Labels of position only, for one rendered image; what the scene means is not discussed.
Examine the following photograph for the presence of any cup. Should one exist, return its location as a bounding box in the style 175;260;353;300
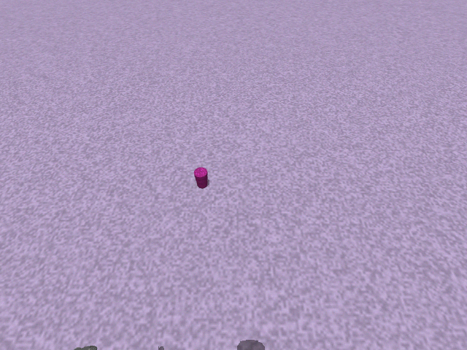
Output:
194;167;208;188

